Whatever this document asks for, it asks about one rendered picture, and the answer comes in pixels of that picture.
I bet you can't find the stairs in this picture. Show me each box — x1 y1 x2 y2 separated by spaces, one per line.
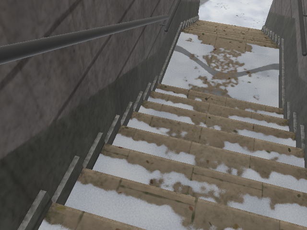
185 20 276 45
38 83 307 230

